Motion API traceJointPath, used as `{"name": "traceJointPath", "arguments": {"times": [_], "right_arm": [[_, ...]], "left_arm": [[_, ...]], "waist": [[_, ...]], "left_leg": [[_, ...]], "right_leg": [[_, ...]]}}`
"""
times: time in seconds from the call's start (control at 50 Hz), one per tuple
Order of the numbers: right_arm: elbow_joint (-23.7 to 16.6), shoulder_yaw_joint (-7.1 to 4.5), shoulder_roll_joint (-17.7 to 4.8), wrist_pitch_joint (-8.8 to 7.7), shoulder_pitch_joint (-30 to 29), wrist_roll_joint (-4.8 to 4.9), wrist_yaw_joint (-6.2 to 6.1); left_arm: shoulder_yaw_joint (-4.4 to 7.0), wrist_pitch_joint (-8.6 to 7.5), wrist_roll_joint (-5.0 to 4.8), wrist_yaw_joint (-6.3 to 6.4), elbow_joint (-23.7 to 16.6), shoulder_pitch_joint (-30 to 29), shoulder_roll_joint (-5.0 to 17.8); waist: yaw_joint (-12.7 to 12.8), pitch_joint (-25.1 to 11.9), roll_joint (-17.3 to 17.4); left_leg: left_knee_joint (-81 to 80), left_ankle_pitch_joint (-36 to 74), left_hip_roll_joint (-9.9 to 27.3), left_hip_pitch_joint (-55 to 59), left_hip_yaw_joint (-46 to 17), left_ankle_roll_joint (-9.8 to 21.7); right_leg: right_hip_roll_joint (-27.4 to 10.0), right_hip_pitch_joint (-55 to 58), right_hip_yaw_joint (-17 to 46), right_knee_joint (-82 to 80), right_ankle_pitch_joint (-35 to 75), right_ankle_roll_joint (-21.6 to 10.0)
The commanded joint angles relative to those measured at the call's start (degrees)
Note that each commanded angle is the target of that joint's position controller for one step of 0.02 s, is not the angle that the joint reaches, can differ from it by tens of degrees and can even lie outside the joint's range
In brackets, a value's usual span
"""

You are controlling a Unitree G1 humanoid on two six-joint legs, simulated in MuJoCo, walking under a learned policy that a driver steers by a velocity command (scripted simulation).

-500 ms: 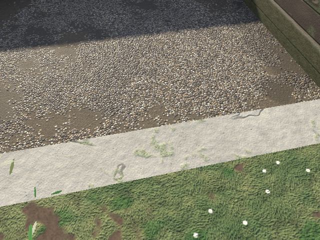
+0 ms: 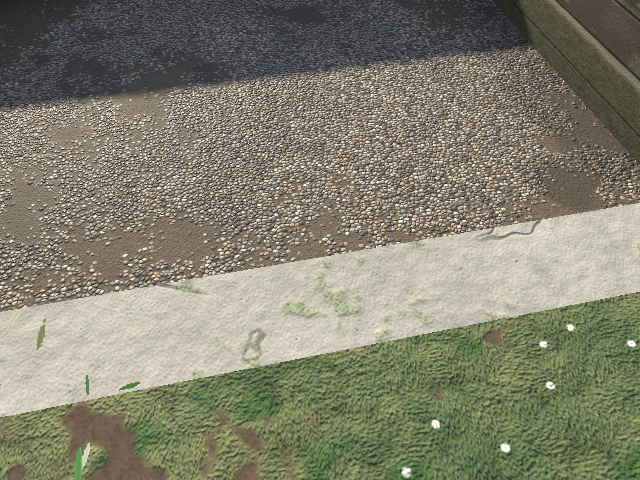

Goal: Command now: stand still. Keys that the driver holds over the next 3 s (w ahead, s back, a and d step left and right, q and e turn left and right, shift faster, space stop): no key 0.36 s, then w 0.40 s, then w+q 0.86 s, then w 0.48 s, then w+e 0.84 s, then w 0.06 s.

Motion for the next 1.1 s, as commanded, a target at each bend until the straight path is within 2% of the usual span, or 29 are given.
{"name": "traceJointPath", "arguments": {"times": [0.02,0.36,0.38,0.42,0.46,0.5,0.52,0.56,0.6,0.62,0.64,0.66,0.68,0.7,0.72,0.74,0.76,0.78,0.82,0.86,0.9,0.96,1.0,1.04,1.06,1.08,1.1], "right_arm": [[-0.4,-0.66,-5.0,-0.38,2.7,0.00,-0.23],[1.8,-0.44,-2.8,-0.50,5.7,-0.05,-0.57],[2.0,-0.42,-2.6,-0.47,6.3,-0.12,-0.56],[1.8,-1.38,-4.6,-0.01,6.8,-0.22,-0.49],[1.3,-2.28,-5.9,0.56,8.6,-0.39,-0.20],[2.2,-3.24,-7.1,0.52,12.6,-0.48,-0.21],[2.1,-3.62,-7.2,0.25,13.0,-0.63,-0.17],[1.3,-4.18,-7.7,-0.63,11.8,-1.09,0.14],[0.4,-4.54,-7.9,-1.34,9.3,-0.72,0.33],[-0.2,-4.60,-7.6,-1.54,7.3,-0.28,0.43],[-0.9,-4.67,-7.3,-1.62,5.4,0.10,0.53],[-1.7,-4.57,-6.5,-1.91,4.4,-0.12,0.61],[-3.1,-3.74,-3.6,-2.60,2.9,-0.40,0.94],[-5.5,-2.78,-0.1,-3.22,2.1,-0.38,1.52],[-6.1,-3.88,-5.0,-3.21,0.9,-2.21,2.04],[-6.4,-3.89,-4.6,-3.48,-0.7,-2.29,2.70],[-6.0,-3.58,-3.1,-3.94,-0.5,-1.74,3.19],[-5.5,-3.65,-2.8,-4.09,0.3,-1.45,3.61],[-5.0,-3.95,-3.1,-3.40,0.9,-1.49,4.02],[-5.9,-4.02,-2.6,-2.69,-1.1,-1.08,3.96],[-8.1,-3.75,-1.9,-2.31,-6.0,-0.86,3.84],[-11.6,-2.76,-0.5,-2.31,-13.9,-0.73,4.01],[-13.4,-2.31,-0.5,-2.20,-17.1,-0.65,4.08],[-13.5,-2.78,-2.3,-2.23,-14.9,-0.63,3.81],[-12.7,-3.26,-3.5,-2.37,-11.5,-0.71,3.60],[-11.3,-3.94,-4.8,-2.60,-5.9,-0.79,3.42],[-8.8,-4.87,-6.3,-2.83,1.6,-0.85,3.21]], "left_arm": [[0.63,-0.32,0.00,0.25,-0.1,2.7,4.9],[0.37,-0.46,-0.03,0.62,1.8,4.9,2.4],[0.30,-0.44,0.04,0.60,2.0,5.4,2.0],[0.86,-0.18,0.24,0.51,1.4,5.5,2.9],[1.21,0.02,0.98,-0.02,-0.1,4.1,2.8],[0.72,-0.75,1.81,-0.73,-2.4,1.7,-0.1],[0.81,-1.41,2.12,-1.01,-3.4,0.4,0.2],[1.43,-2.63,1.72,-1.65,-5.1,-0.7,1.7],[1.68,-3.57,1.11,-2.23,-5.8,0.7,1.2],[1.77,-3.92,0.74,-2.26,-5.2,3.1,0.6],[1.92,-4.13,0.42,-2.12,-3.5,7.8,-0.2],[2.47,-4.23,0.37,-1.80,-1.6,13.0,0.5],[3.44,-4.68,1.04,-1.23,-0.5,19.2,3.9],[5.01,-4.59,0.77,-1.04,0.3,25.8,10.2],[4.95,-3.85,0.85,-0.88,0.7,23.7,9.1],[4.31,-4.07,0.91,-1.21,-1.6,17.8,6.6],[4.05,-4.68,0.80,-1.45,-3.0,14.3,5.7],[3.77,-5.26,0.67,-1.30,-3.9,12.3,5.0],[3.11,-6.18,0.66,-0.91,-3.1,13.8,3.2],[2.72,-6.58,0.65,-0.68,-1.8,17.1,2.7],[2.33,-6.69,0.81,-0.57,-1.6,18.0,2.3],[1.76,-6.84,0.77,-0.23,-2.1,16.7,1.9],[1.81,-7.02,0.66,0.16,-1.7,17.6,3.2],[2.16,-7.34,0.50,0.65,-1.6,17.4,5.0],[2.47,-7.32,0.36,1.04,-1.8,16.9,6.0],[2.85,-7.04,0.41,1.33,-2.2,15.9,7.1],[3.24,-6.68,0.48,1.34,-2.8,14.7,8.1]], "waist": [[0.0,2.0,0.8],[-0.2,2.5,0.4],[-0.3,1.3,0.6],[-0.5,2.5,2.0],[-1.7,6.8,4.1],[-3.2,8.8,8.7],[-3.4,9.5,8.6],[-2.6,8.4,6.4],[-0.7,7.7,6.7],[1.1,7.5,6.3],[3.3,7.0,5.3],[5.0,6.1,2.8],[7.4,4.3,-6.0],[8.5,1.7,-17.6],[6.0,5.6,-11.1],[3.4,9.0,-4.5],[1.7,9.1,-2.5],[0.4,8.0,-1.7],[-0.2,5.6,-2.3],[0.0,4.7,-3.4],[0.4,5.4,-4.0],[1.1,7.4,-4.3],[1.6,7.5,-5.0],[-0.2,5.0,-5.6],[-1.9,2.8,-6.1],[-4.5,-0.4,-6.7],[-7.4,-4.3,-7.4]], "left_leg": [[-4.3,3.6,6.5,-2.8,-6.3,1.5],[-3.5,4.5,6.2,-3.1,-6.3,1.7],[-4.2,-0.2,5.8,-2.7,-6.2,1.8],[-4.2,-15.2,4.6,-4.4,-7.1,3.2],[-6.3,-31.2,6.9,-6.3,-12.2,6.3],[-12.0,-37.7,14.5,-3.5,-22.8,10.6],[-14.0,-35.7,17.7,-4.0,-26.0,12.3],[-14.5,-29.1,18.5,-3.1,-25.6,12.9],[-12.6,-24.5,16.2,-5.5,-20.5,11.4],[-11.0,-22.4,13.9,-9.2,-16.9,10.2],[-7.7,-21.4,11.3,-14.4,-13.3,9.0],[-2.2,-20.1,8.6,-19.9,-10.3,7.9],[11.6,-16.9,3.9,-26.5,-4.0,5.8],[28.6,-18.3,-2.2,-35.9,4.1,3.7],[38.4,-18.4,1.1,-37.9,1.2,4.4],[41.6,-12.6,3.6,-38.7,-0.6,4.7],[41.4,-7.6,5.0,-37.1,-1.2,4.2],[40.6,-4.0,5.7,-35.4,-1.1,3.6],[40.5,-0.5,5.1,-34.2,0.1,2.6],[40.8,1.0,3.8,-35.9,0.8,2.3],[37.9,3.2,2.9,-36.5,2.1,2.2],[25.5,7.6,1.8,-32.5,5.9,2.2],[18.4,8.5,0.6,-27.3,9.1,3.3],[15.5,7.5,-1.8,-21.4,11.1,5.5],[15.3,6.1,-3.4,-17.6,11.9,6.8],[14.9,4.5,-4.6,-12.4,11.6,8.3],[13.1,4.0,-5.1,-5.4,10.2,10.1]], "right_leg": [[-6.3,-1.0,5.7,-3.0,3.8,-1.2],[-6.4,-1.6,5.2,-2.1,4.3,-1.0],[-5.9,-1.3,4.9,-2.3,0.5,-1.1],[-3.2,-3.8,3.2,0.9,-12.0,-2.1],[-1.1,-11.8,1.9,6.1,-23.0,-3.2],[0.1,-18.4,-2.9,16.1,-17.5,-2.7],[-1.8,-19.6,-3.6,20.1,-14.1,-2.5],[-3.5,-20.9,-2.7,23.4,-15.5,-2.5],[-3.6,-16.0,-3.6,17.9,-15.0,-2.8],[-2.5,-9.3,-5.2,12.5,-11.5,-3.0],[-0.5,0.0,-7.0,6.7,-7.4,-3.0],[0.3,8.9,-6.1,3.5,-7.1,-2.9],[-8.8,16.4,7.2,-4.2,-15.3,-4.1],[-22.2,20.5,31.1,-14.3,-31.6,-8.8],[-24.9,14.2,35.3,-14.3,-34.7,-11.9],[-22.7,9.8,30.5,-14.1,-31.2,-11.4],[-20.0,7.7,24.8,-14.6,-23.2,-10.3],[-18.0,7.7,19.4,-15.1,-15.8,-9.0],[-15.2,9.7,10.3,-14.2,-0.2,-7.1],[-14.2,11.7,4.2,-12.2,14.2,-6.0],[-13.4,10.4,-0.1,-12.0,21.8,-5.2],[-12.0,6.8,-5.2,-12.6,27.4,-4.3],[-12.8,6.9,-7.4,-12.0,34.3,-4.0],[-13.9,9.9,-9.5,-6.0,51.0,-3.2],[-14.4,11.4,-10.4,-0.7,58.7,-2.8],[-15.0,11.9,-10.9,7.1,63.1,-2.7],[-15.8,11.3,-10.7,16.8,61.5,-2.9]]}}
Next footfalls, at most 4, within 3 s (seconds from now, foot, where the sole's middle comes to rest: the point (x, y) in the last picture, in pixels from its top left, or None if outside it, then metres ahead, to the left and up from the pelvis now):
1.14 left None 0.43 0.04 -0.78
1.66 right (330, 383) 0.75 0.01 -0.78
2.14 left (224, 373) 0.78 0.25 -0.78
2.64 right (303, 329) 0.90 0.07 -0.78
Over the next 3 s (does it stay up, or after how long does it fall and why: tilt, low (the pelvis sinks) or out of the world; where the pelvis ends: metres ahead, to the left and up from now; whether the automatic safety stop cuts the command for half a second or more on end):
stays up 0.81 0.15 -0.02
